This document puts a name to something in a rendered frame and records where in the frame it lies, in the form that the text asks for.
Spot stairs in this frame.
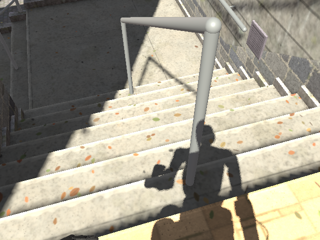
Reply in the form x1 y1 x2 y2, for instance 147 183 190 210
0 67 320 240
0 20 29 113

